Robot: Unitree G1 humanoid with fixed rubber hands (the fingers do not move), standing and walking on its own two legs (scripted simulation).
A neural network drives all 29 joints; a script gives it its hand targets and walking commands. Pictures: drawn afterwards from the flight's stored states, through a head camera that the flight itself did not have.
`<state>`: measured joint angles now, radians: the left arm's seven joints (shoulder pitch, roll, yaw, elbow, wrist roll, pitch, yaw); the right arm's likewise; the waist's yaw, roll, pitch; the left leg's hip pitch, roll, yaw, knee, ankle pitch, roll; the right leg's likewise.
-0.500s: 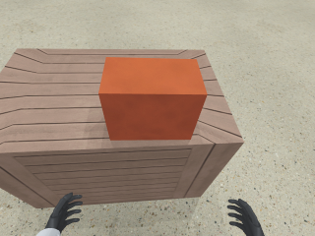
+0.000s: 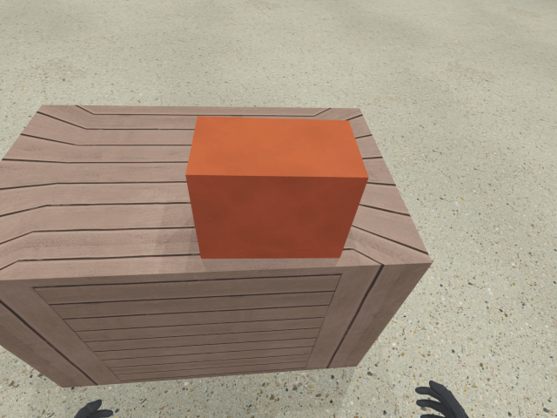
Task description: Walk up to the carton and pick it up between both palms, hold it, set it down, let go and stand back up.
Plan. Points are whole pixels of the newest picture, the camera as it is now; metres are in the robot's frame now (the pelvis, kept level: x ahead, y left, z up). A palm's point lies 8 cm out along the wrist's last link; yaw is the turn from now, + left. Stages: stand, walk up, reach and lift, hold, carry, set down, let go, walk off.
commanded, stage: stand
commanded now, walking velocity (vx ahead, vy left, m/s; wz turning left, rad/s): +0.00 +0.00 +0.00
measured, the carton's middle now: (272, 191) +0.51 +0.03 +0.01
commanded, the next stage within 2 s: none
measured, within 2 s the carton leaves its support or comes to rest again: neither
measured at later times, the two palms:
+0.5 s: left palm out of the picture +0.05 +0.30 -0.11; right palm out of the picture +0.10 -0.25 -0.08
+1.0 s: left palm out of the picture +0.03 +0.31 -0.11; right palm out of the picture +0.09 -0.25 -0.09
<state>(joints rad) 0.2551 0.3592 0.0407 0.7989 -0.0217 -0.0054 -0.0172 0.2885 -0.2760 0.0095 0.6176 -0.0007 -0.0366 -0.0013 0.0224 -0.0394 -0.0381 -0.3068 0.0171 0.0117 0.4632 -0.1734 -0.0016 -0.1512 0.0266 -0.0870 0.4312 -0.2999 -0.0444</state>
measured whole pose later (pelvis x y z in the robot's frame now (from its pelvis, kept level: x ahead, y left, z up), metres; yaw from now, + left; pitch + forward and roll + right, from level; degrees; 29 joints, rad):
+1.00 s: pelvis -0.02 +0.01 +0.00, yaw +0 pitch +0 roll -1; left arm 0.25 0.36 0.04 0.96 -0.02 -0.02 -0.02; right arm 0.29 -0.28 0.01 0.74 0.00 -0.04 0.00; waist 0.02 0.00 -0.04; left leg -0.31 0.02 0.01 0.46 -0.15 0.01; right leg -0.15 0.03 -0.09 0.43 -0.27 -0.04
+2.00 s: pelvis -0.02 +0.01 +0.00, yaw +0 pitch -1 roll -1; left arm 0.25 0.36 0.04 0.99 -0.02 -0.02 -0.02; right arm 0.29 -0.28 0.01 0.78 0.00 -0.04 0.00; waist 0.02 0.01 -0.04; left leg -0.31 0.02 0.01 0.46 -0.14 0.01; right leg -0.15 0.03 -0.09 0.43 -0.27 -0.04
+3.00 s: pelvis -0.02 +0.01 +0.00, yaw +0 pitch -1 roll -1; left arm 0.25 0.36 0.04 1.00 -0.02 -0.02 -0.02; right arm 0.29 -0.28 0.01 0.79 0.00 -0.04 0.00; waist 0.02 0.02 -0.04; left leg -0.31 0.02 0.01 0.46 -0.14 0.01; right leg -0.15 0.03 -0.09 0.43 -0.27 -0.04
